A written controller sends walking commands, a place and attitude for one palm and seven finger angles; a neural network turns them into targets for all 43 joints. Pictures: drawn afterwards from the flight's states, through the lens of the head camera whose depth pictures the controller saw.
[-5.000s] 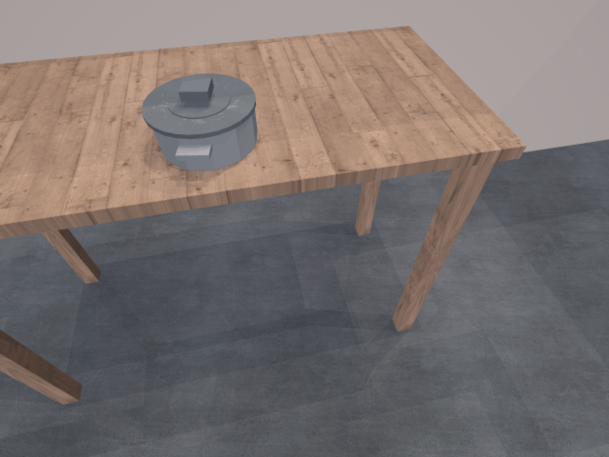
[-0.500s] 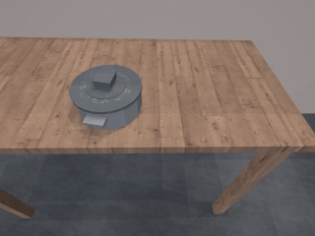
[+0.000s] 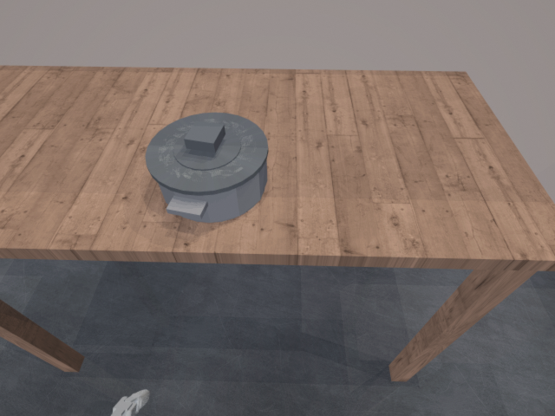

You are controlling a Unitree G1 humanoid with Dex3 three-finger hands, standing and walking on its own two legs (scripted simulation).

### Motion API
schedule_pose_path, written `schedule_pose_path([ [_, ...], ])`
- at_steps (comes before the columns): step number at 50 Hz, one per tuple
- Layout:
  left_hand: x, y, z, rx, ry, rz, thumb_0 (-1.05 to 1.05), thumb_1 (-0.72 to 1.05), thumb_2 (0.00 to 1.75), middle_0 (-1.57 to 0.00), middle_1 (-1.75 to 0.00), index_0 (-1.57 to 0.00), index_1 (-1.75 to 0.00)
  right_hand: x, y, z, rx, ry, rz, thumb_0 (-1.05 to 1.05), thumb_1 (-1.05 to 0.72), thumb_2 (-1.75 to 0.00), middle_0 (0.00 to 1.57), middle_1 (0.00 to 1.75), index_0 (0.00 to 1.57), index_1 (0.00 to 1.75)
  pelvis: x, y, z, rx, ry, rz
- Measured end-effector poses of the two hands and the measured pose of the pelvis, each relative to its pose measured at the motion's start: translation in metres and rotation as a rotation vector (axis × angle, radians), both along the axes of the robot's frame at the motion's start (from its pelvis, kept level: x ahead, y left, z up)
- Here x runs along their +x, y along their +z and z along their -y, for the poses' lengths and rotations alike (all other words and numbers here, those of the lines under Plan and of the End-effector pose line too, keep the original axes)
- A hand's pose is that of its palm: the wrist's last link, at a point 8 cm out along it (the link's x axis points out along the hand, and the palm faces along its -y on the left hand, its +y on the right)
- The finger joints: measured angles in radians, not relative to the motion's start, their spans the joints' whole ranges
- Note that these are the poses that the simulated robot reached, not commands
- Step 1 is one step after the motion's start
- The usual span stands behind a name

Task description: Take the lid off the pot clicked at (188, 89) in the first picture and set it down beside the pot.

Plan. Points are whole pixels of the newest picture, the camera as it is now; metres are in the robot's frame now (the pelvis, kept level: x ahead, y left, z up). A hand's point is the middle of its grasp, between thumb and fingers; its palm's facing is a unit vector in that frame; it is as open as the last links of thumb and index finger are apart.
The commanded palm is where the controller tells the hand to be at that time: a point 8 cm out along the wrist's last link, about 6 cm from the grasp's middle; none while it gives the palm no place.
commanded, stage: lift the closed hand beside the body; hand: left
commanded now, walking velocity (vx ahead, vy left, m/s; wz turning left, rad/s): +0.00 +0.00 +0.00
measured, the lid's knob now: (205, 136) +0.47 +0.16 +0.15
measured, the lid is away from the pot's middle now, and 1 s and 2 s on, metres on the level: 0.00 0.00 0.00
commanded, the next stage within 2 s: raise the hand higher, near the body in 0.50 s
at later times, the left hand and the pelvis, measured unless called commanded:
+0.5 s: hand out of the picture +0.09 +0.22 +0.06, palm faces +0.26 -0.92 -0.29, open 3.1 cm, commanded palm +0.03 +0.26 +0.10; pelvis -0.06 +0.00 +0.00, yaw +1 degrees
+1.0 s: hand out of the picture +0.09 +0.24 +0.14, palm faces +0.28 -0.89 -0.36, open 3.1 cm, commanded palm +0.03 +0.28 +0.17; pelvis -0.06 +0.02 +0.00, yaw -1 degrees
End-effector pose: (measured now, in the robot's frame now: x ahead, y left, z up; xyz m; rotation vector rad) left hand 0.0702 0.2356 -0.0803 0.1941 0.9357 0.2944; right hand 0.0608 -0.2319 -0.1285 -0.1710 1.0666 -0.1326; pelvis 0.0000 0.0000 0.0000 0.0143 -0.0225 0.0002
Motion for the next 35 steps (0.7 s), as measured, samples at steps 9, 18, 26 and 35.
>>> schedule_pose_path([
  [9,0.035,0.085,0.009,0.050,-0.181,0.414,0.01,0.92,0.90,-0.50,-0.64,-0.51,-0.63,0.101,0.067,-0.001,0.006,0.086,0.476,0.02,-0.91,-0.90,0.20,0.30,0.20,0.30,-0.031,0.000,0.002,-0.012,-0.006,-0.021],
  [18,-0.006,0.122,-0.009,0.086,-0.113,0.580,0.01,0.90,0.90,-0.88,-1.04,-0.89,-1.04,0.121,0.111,-0.008,-0.074,0.183,0.603,0.01,-0.90,-0.90,0.20,0.30,0.20,0.30,-0.055,0.003,0.007,-0.035,0.014,0.044],
  [26,-0.020,0.160,-0.025,0.169,-0.118,0.702,0.01,0.90,0.90,-1.17,-1.36,-1.18,-1.36,0.089,0.090,-0.026,-0.044,0.208,0.508,0.02,-0.90,-0.90,0.20,0.30,0.20,0.30,-0.061,0.004,0.003,-0.043,0.014,0.083],
  [35,-0.023,0.202,-0.043,0.292,-0.173,0.801,0.01,0.90,0.90,-1.28,-1.48,-1.28,-1.47,0.058,0.066,-0.038,-0.004,0.174,0.429,0.02,-0.90,-0.90,0.20,0.30,0.20,0.30,-0.062,0.004,-0.009,-0.045,0.002,0.096],
])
